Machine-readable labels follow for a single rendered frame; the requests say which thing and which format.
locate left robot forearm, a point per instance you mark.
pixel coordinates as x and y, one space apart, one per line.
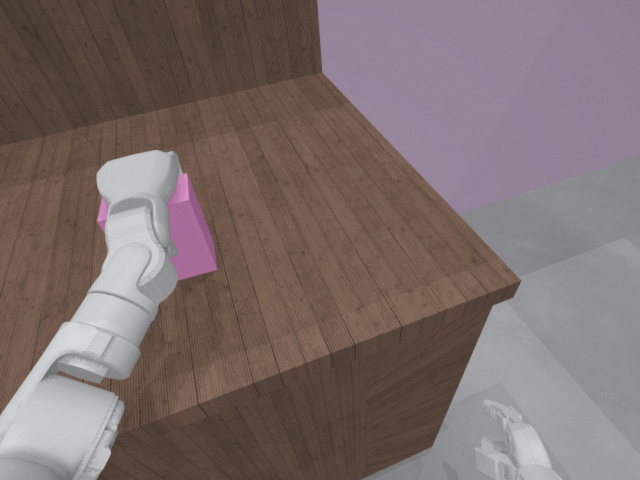
103 337

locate table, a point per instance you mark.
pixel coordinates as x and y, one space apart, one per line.
348 297

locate sponge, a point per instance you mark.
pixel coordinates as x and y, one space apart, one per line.
189 231

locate right robot hand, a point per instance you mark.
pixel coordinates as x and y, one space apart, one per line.
500 460

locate left robot hand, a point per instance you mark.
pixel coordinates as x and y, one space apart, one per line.
153 172

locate left robot upper arm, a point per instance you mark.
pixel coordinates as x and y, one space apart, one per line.
65 431

